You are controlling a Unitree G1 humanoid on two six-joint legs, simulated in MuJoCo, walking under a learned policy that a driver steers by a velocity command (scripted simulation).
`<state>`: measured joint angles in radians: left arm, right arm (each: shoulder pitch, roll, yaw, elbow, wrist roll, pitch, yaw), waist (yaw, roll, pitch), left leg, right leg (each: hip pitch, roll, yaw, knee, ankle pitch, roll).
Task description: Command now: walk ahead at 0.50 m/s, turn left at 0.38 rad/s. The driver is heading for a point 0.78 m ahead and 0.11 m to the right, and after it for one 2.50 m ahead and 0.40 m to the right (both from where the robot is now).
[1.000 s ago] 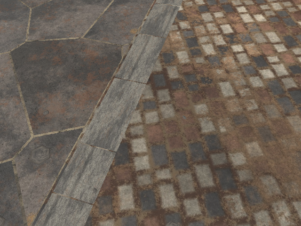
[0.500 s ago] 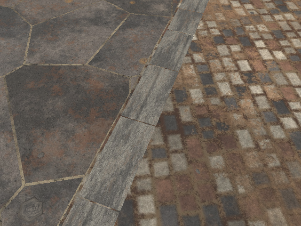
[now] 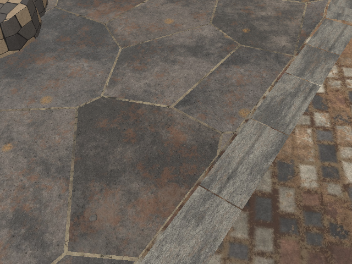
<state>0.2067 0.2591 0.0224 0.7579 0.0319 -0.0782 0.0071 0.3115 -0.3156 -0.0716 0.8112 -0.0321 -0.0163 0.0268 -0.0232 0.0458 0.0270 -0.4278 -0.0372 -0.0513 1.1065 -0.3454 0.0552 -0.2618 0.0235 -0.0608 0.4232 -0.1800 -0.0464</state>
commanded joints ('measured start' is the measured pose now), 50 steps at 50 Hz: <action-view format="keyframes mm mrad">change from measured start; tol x32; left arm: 1 93 97 27 -4 -12 -37 -10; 50 40 128 76 19 -34 46 -9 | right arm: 1 44 -23 -1 -50 -9 6 17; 12 -326 9 47 -160 -4 -21 26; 18 129 -221 -21 -52 -48 -57 -34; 50 8 -37 9 -39 -16 -39 -23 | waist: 1 6 -151 -33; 18 -81 214 -325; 50 -7 -56 -39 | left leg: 1 -151 48 -48 -1 56 -11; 14 -21 43 109 -547 176 -3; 18 776 493 -480 -760 79 166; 31 346 288 128 -976 410 101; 42 501 312 316 -477 1032 43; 45 -251 17 118 330 -219 -75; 50 -133 170 26 64 33 -77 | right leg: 1 138 -262 252 -234 191 -123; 16 184 -195 104 93 581 -85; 18 -316 9 -4 656 -309 -23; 20 -395 -54 125 772 -259 -45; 34 -385 -112 15 361 180 1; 42 -46 62 -103 154 -84 -142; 45 586 -388 853 -128 -102 -382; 50 132 -181 344 -177 301 -231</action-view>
